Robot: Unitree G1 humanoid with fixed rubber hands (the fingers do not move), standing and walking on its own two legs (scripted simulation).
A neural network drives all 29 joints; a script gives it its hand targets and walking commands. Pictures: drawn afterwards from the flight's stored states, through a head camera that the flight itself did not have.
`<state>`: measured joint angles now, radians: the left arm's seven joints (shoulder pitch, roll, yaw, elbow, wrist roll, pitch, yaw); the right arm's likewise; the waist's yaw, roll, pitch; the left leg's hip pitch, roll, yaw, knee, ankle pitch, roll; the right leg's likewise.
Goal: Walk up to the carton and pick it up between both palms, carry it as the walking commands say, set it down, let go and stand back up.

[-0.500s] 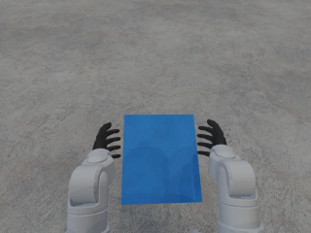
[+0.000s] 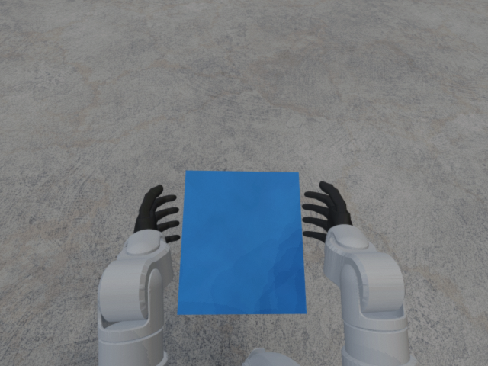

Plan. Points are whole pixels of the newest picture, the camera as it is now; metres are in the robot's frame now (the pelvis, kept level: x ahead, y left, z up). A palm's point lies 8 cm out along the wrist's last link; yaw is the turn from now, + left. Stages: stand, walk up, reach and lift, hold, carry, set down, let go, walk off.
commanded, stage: carry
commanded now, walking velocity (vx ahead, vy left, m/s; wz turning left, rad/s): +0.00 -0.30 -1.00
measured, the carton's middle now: (240, 242) +0.33 +0.01 -0.02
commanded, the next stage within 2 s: none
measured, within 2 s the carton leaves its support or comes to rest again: neither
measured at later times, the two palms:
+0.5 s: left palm (375, 234) +0.30 -0.19 +0.07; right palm out of the picture +0.18 -0.43 +0.08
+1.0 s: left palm out of the picture +0.13 -0.53 +0.08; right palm out of the picture -0.10 -0.66 +0.07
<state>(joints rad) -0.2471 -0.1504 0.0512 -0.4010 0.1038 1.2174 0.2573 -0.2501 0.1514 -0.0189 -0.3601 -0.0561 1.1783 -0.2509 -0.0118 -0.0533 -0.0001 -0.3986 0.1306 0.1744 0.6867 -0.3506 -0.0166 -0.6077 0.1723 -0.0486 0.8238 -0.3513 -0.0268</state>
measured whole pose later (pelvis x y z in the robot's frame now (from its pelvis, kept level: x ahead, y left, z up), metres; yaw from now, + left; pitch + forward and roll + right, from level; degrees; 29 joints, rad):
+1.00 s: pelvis -0.14 -0.35 +0.00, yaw -55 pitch +3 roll -1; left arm -0.29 -0.16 0.04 -0.28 0.09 1.21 0.24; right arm -0.23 0.15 -0.06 -0.37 -0.07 1.23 -0.27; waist -0.01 0.06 0.04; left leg -0.54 0.24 0.12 1.17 -0.60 -0.15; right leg -0.50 0.05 -0.07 0.66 -0.23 -0.06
